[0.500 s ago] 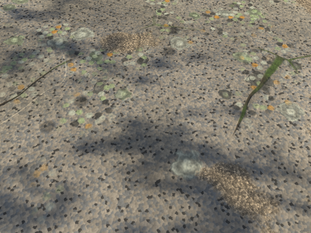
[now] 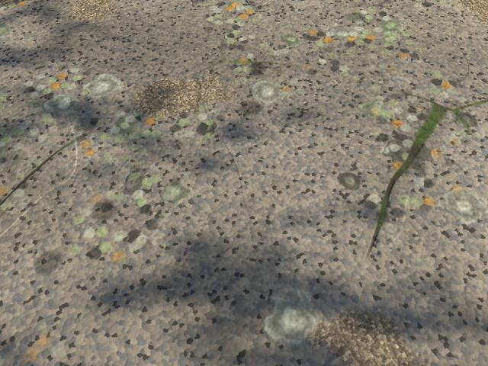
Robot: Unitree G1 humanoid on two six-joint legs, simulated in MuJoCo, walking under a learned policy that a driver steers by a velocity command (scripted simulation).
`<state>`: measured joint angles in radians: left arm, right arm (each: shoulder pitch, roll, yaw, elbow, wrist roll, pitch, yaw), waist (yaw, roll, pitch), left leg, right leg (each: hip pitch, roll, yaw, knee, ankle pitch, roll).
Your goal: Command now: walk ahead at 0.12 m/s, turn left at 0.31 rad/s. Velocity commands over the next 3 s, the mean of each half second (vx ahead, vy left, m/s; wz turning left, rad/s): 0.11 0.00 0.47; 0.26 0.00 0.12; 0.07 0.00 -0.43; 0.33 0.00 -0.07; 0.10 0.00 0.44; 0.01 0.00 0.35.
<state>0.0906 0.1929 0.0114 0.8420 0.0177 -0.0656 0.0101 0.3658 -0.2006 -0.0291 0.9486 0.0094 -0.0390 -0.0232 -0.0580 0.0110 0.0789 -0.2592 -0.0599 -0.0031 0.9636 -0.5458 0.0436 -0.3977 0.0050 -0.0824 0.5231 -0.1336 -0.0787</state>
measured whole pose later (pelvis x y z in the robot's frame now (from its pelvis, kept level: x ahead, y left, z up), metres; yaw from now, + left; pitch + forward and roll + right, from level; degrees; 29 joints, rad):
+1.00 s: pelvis +0.17 +0.04 +0.01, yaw +18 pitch +1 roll +1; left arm 0.22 0.23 0.05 0.82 0.00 -0.04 -0.01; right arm 0.27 -0.26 -0.05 0.82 -0.03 -0.02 -0.01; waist -0.01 0.04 0.07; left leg -0.37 -0.03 -0.01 1.07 -0.43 0.01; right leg -0.30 0.07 0.00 0.44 -0.15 -0.08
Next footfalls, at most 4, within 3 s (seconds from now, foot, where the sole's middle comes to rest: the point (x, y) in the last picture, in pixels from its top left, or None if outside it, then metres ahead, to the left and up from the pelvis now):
0.36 left None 0.01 0.12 -0.77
0.86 right None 0.27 0.00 -0.77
1.42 left None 0.26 0.19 -0.77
1.90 right None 0.41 -0.03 -0.77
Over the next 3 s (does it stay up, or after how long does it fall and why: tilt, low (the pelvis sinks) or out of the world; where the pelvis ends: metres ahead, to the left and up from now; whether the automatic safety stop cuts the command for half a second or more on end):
stays up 0.50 0.03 0.02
